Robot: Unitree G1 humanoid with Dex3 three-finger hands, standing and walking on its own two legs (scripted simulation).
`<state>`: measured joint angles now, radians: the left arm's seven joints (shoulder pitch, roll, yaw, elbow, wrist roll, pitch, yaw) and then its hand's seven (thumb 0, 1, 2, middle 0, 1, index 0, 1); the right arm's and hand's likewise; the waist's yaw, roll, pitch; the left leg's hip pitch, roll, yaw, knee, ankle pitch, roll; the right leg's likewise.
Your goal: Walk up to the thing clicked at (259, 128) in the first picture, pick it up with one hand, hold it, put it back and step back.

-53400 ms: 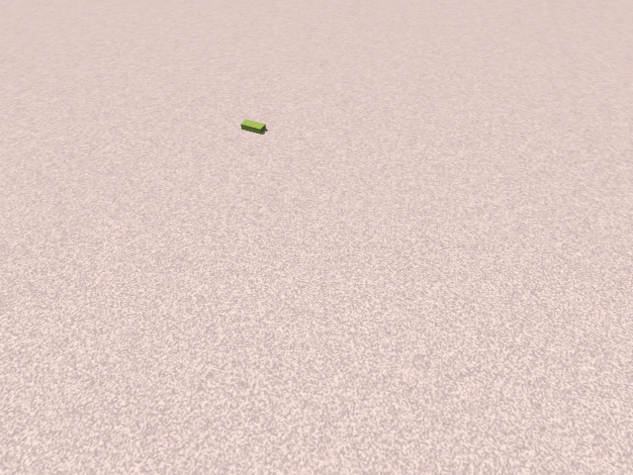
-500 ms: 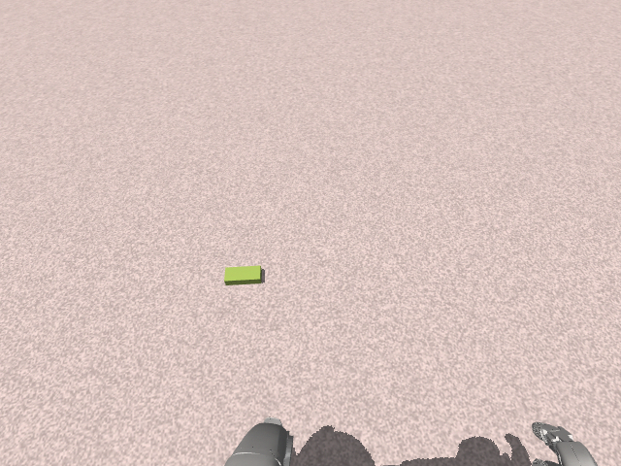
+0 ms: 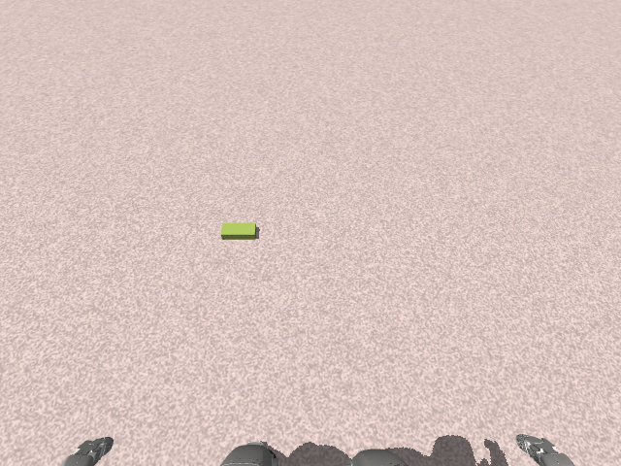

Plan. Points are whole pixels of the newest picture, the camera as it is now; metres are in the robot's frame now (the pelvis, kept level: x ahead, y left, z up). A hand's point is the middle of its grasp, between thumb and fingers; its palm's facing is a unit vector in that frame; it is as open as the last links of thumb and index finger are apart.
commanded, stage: step back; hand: left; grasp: from above
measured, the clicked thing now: (239, 231) +0.96 +0.30 -0.74
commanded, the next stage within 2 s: stand in 1.28 s
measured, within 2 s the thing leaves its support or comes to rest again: neither
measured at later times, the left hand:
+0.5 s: hand out of the picture -0.09 +0.27 -0.14, palm faces +0.09 -0.90 -0.42, open 7.4 cm
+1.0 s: hand out of the picture -0.06 +0.26 -0.15, palm faces +0.10 -0.93 -0.35, open 7.4 cm
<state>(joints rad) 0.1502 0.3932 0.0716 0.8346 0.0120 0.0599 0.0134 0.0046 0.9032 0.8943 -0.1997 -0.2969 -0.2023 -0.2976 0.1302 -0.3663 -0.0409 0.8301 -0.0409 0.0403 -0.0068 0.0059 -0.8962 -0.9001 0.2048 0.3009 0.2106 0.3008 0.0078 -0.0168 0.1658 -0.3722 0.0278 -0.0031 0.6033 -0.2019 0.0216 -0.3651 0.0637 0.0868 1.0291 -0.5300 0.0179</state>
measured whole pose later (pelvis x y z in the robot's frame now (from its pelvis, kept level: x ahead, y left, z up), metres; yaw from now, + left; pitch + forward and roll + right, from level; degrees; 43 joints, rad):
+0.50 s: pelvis -0.13 -0.02 +0.00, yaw +5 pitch -3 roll +2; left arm 0.23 0.41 0.07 0.95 0.03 0.03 -0.01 0.01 0.90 0.89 -0.20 -0.30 -0.20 -0.30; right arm 0.26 -0.36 -0.06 0.99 -0.04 0.01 0.02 0.01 -0.90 -0.90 0.20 0.30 0.21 0.30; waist 0.01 -0.02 0.06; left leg -0.22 -0.03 -0.02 0.58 -0.32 0.03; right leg -0.36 -0.04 0.01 0.80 -0.46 -0.01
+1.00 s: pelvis -0.09 +0.00 +0.00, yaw +4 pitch -2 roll +0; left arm 0.19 0.37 0.04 1.02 0.01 -0.01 -0.01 0.01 0.90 0.89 -0.20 -0.30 -0.20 -0.30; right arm 0.15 -0.35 -0.04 1.02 -0.03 -0.01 0.01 0.01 -0.90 -0.90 0.20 0.30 0.21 0.30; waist 0.03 -0.01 0.07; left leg -0.28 0.02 0.01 0.59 -0.27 -0.01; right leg -0.22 -0.02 -0.01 0.59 -0.33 0.01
